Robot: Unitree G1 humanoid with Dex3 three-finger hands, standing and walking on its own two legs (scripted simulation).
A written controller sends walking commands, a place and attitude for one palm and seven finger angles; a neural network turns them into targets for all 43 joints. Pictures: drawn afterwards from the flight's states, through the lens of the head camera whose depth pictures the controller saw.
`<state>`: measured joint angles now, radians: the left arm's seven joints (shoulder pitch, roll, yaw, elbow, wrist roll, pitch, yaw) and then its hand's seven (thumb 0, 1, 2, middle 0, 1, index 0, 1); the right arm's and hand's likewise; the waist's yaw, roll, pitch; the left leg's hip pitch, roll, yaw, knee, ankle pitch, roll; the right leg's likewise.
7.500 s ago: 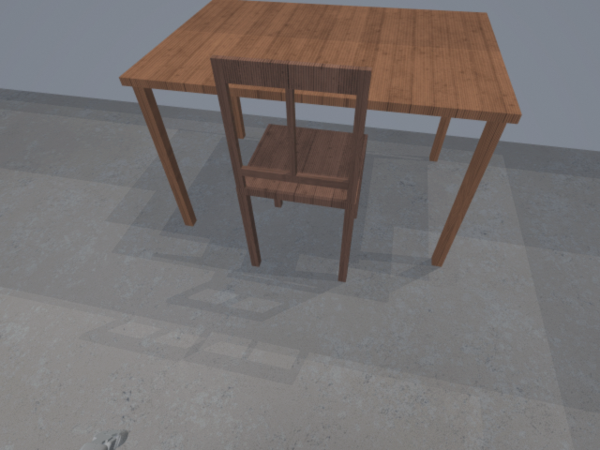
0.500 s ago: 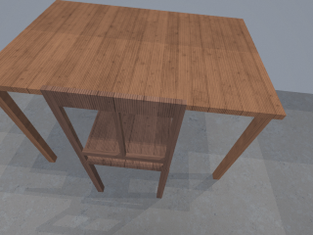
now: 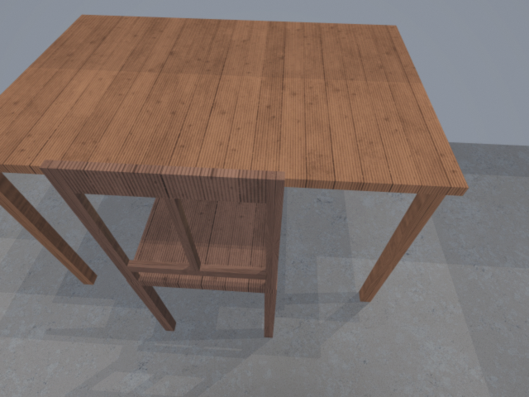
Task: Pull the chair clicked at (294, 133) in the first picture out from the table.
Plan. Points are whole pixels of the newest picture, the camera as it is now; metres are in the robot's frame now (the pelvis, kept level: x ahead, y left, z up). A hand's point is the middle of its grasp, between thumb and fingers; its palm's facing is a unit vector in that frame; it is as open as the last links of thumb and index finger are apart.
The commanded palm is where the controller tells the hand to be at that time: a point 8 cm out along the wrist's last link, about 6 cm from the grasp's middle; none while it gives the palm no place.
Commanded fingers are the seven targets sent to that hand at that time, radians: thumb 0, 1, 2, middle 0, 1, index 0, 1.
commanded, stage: come to a stop and stand still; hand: left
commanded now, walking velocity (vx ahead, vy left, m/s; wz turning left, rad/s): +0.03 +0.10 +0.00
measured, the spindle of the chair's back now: (185, 236) +0.42 +0.19 -0.10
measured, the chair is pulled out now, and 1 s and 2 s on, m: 0.00 0.00 0.00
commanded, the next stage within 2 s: look again from close up in 0.70 s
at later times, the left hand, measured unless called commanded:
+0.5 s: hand out of the picture +0.01 +0.24 -0.17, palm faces -0.01 -0.97 -0.25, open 7.4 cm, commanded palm none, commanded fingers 0.00 0.90 0.90 -0.20 -0.30 -0.20 -0.30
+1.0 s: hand out of the picture +0.00 +0.20 -0.17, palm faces +0.00 -0.98 -0.18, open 7.4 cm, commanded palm none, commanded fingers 0.00 0.90 0.90 -0.20 -0.30 -0.20 -0.30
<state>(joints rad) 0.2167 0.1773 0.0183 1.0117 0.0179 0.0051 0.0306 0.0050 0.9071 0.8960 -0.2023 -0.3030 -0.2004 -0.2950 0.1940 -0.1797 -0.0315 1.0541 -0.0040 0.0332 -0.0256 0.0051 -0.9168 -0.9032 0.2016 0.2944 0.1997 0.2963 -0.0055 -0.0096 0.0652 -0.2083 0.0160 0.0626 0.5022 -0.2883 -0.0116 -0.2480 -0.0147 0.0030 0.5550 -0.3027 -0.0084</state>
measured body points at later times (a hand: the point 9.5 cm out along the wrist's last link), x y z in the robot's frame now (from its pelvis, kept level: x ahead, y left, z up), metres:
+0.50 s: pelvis -0.02 +0.04 +0.00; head -0.02 +0.04 +0.45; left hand +0.02 +0.29 -0.15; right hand +0.00 -0.18 -0.16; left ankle -0.01 +0.12 -0.73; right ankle -0.01 -0.11 -0.73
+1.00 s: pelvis +0.00 +0.03 +0.00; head +0.00 +0.04 +0.45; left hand +0.00 +0.25 -0.16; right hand +0.02 -0.20 -0.15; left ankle -0.01 +0.12 -0.73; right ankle -0.01 -0.11 -0.73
